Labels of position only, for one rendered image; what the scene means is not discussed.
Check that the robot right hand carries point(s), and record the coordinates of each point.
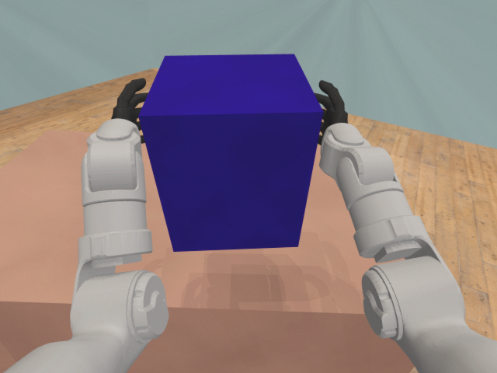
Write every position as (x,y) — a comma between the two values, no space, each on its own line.
(335,107)

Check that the robot left hand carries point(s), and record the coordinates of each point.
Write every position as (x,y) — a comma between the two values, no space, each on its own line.
(128,100)

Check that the carton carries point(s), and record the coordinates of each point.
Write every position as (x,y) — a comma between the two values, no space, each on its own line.
(232,141)

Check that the right robot forearm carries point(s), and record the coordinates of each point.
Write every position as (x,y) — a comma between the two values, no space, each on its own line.
(386,228)

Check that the pedestal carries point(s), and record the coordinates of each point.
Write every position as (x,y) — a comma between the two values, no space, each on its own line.
(271,310)

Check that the robot left upper arm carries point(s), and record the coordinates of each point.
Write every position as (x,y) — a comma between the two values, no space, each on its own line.
(113,318)

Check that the robot right upper arm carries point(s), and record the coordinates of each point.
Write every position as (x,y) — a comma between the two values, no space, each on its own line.
(416,303)

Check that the left robot forearm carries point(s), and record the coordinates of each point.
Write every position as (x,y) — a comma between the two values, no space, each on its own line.
(113,197)

